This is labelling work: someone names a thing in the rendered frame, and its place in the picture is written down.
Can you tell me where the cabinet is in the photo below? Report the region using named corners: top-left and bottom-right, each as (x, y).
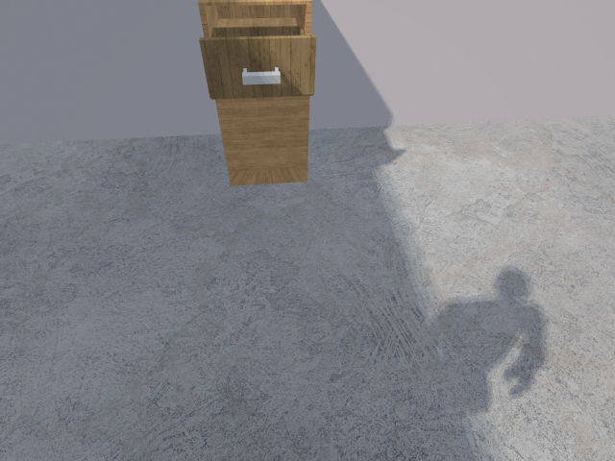
top-left (198, 0), bottom-right (312, 186)

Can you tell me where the drawer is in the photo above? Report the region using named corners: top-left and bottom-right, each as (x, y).
top-left (199, 26), bottom-right (316, 100)

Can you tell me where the handle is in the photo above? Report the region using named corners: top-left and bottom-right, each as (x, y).
top-left (242, 67), bottom-right (281, 85)

